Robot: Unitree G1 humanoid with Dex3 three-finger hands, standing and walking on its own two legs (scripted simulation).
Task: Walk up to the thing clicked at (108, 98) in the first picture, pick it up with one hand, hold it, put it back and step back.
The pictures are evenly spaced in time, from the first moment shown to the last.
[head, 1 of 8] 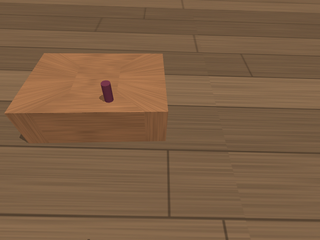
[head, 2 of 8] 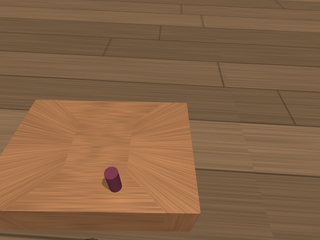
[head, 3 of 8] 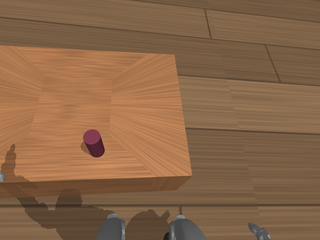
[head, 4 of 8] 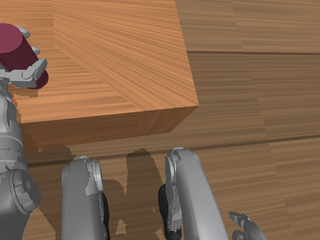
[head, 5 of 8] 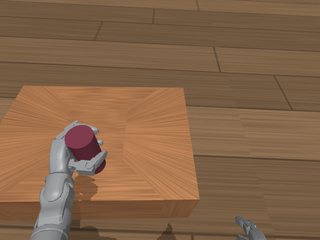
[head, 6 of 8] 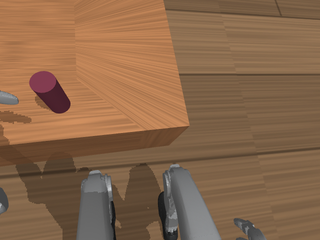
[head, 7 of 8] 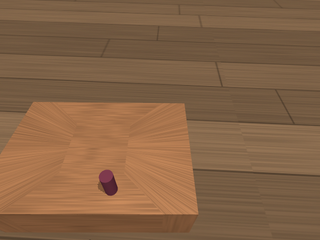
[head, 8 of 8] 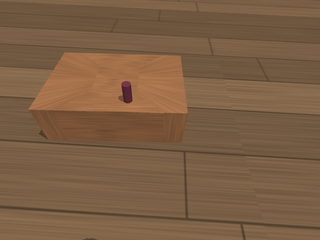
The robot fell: no
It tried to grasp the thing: yes
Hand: left
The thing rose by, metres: 0.38
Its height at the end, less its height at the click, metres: +0.00
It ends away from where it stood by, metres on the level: 0.01
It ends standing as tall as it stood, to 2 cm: yes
